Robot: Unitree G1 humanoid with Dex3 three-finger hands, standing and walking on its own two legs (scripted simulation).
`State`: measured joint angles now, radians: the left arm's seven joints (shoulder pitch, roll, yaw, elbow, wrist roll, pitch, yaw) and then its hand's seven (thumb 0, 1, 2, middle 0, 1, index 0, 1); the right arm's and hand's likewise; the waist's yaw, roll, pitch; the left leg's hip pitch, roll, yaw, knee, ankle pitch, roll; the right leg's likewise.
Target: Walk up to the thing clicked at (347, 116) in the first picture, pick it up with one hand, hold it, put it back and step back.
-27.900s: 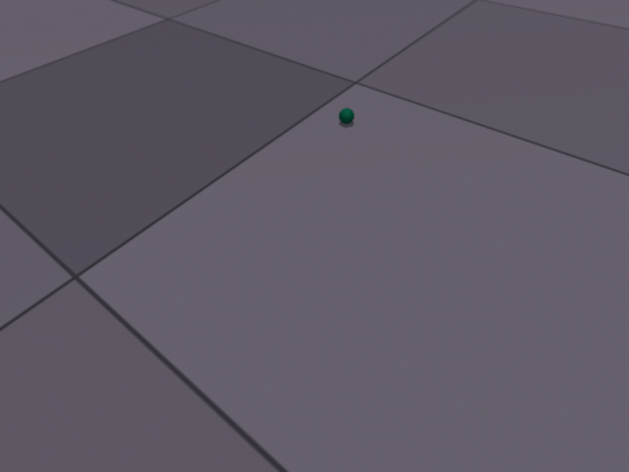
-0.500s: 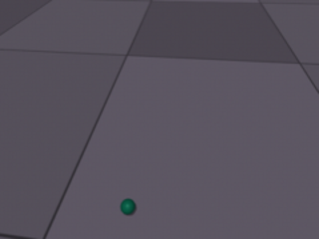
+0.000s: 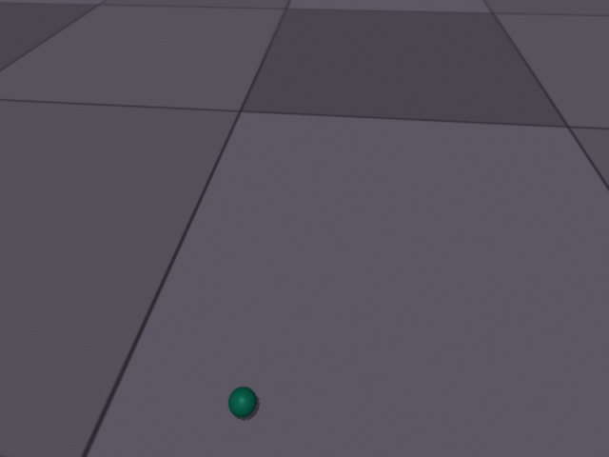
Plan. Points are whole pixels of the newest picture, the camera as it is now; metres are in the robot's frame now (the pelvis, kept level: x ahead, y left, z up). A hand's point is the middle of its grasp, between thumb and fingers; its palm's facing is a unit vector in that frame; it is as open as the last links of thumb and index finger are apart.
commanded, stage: walk up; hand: left
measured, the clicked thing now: (242, 401) +0.45 +0.23 -0.74
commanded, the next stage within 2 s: stand in 1.02 s
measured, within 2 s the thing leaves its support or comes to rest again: neither
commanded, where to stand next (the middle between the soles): +0.06 -0.01 m, yaw +0 degrees
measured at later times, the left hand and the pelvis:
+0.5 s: hand out of the picture +0.10 +0.25 -0.15, palm faces -0.02 -0.93 -0.36, open 7.4 cm; pelvis +0.01 +0.00 +0.00, yaw -1 degrees
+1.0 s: hand out of the picture +0.08 +0.25 -0.15, palm faces -0.04 -0.93 -0.36, open 7.4 cm; pelvis +0.00 +0.00 +0.00, yaw -2 degrees
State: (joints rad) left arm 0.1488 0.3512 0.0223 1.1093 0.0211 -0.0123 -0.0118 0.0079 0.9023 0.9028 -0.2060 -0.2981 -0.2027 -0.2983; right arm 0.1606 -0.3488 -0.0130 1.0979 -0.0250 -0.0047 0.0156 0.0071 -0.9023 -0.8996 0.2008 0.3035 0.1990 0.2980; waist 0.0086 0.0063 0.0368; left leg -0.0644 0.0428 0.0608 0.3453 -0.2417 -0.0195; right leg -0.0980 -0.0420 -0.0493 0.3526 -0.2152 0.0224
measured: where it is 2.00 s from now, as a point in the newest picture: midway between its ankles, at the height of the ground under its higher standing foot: outside the picture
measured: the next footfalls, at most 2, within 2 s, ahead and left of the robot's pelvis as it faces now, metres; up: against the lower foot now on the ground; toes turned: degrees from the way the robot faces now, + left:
none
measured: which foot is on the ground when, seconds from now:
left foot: down 0.00-1.00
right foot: down 0.00-1.00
